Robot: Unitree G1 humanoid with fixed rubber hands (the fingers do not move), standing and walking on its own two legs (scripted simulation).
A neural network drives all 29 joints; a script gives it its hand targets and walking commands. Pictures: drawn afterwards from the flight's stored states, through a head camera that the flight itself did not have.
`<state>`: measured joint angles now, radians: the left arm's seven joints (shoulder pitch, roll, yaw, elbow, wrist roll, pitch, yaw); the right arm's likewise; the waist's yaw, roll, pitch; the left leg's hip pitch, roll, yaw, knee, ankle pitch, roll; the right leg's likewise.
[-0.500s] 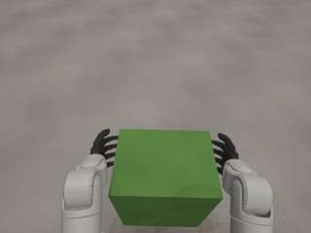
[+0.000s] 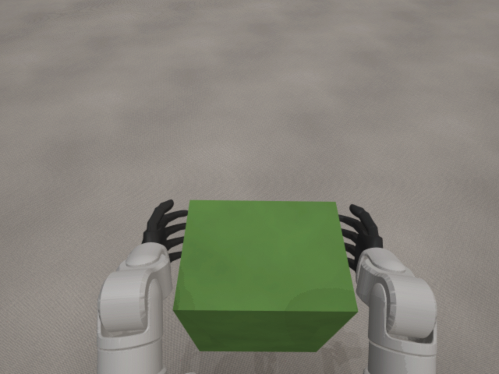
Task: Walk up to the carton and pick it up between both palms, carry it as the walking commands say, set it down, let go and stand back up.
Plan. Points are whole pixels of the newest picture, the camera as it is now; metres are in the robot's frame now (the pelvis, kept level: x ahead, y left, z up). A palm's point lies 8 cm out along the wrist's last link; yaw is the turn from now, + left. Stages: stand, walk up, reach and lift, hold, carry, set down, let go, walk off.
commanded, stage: carry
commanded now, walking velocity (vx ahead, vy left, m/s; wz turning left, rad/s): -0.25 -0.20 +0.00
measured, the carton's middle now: (260, 284) +0.27 +0.01 +0.00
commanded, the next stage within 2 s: none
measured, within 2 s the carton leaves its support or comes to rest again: neither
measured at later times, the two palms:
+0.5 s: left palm out of the picture +0.09 +0.05 +0.09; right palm out of the picture +0.10 -0.24 +0.10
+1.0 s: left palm out of the picture -0.09 -0.10 +0.08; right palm out of the picture -0.08 -0.40 +0.09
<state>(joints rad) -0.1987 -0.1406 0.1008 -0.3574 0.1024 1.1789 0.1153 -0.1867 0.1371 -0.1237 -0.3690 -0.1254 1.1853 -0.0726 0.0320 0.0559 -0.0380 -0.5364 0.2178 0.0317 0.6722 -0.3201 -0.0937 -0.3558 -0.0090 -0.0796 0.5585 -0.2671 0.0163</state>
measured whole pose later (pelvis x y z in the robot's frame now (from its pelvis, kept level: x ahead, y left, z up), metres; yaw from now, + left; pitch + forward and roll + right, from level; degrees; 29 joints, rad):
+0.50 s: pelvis -0.17 -0.11 +0.01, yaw +1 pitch +4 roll -3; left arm -0.17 -0.13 0.08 -0.41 0.11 1.20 0.12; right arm -0.14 0.13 -0.10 -0.39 -0.10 1.17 -0.08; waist 0.04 0.00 -0.03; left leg -0.42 0.16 0.08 0.55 -0.19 -0.03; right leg -0.53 -0.01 0.04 0.98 -0.40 0.07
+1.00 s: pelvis -0.35 -0.26 +0.00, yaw +2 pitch +4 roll -1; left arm -0.16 -0.13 0.10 -0.34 0.14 1.18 0.09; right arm -0.16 0.13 -0.10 -0.32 -0.10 1.16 -0.10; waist 0.00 -0.04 -0.06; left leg -0.31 0.03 0.11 0.60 -0.36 0.03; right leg -0.53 0.05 -0.11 0.62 -0.26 -0.03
